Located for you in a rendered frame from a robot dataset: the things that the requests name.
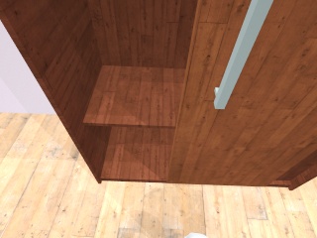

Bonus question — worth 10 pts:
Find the handle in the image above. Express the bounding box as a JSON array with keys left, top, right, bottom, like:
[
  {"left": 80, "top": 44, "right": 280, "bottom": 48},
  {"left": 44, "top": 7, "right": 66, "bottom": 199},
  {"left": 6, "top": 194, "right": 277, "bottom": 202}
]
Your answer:
[{"left": 214, "top": 0, "right": 273, "bottom": 109}]

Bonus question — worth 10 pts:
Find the wardrobe door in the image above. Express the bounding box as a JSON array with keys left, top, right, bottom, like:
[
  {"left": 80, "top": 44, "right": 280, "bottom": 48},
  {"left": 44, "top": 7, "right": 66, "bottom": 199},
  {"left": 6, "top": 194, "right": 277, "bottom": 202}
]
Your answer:
[
  {"left": 166, "top": 0, "right": 317, "bottom": 187},
  {"left": 276, "top": 150, "right": 317, "bottom": 180}
]

